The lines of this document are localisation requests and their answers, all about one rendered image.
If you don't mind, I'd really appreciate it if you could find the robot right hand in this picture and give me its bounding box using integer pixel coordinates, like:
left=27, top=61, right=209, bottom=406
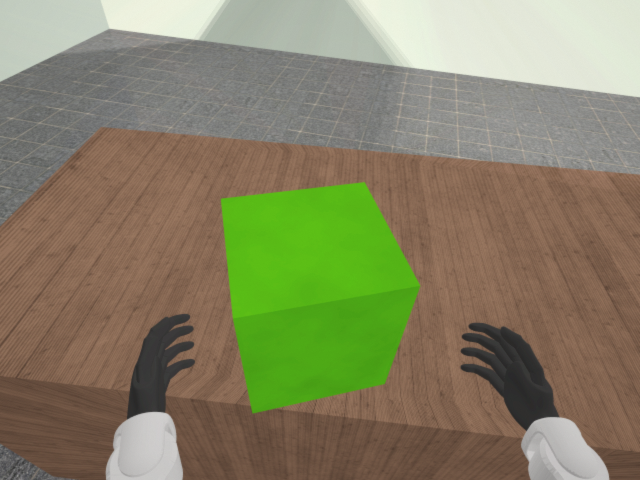
left=460, top=323, right=559, bottom=431

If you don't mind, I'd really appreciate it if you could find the right robot forearm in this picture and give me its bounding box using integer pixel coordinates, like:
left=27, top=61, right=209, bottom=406
left=521, top=417, right=609, bottom=480

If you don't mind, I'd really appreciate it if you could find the pedestal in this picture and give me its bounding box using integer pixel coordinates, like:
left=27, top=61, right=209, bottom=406
left=0, top=127, right=640, bottom=480

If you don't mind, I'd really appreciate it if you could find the left robot forearm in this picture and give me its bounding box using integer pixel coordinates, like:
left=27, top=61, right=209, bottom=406
left=106, top=412, right=183, bottom=480

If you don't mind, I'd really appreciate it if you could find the robot left hand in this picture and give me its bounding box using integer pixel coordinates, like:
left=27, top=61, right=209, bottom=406
left=127, top=314, right=195, bottom=419

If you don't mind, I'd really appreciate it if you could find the carton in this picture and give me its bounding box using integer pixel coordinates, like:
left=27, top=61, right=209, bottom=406
left=221, top=182, right=420, bottom=414

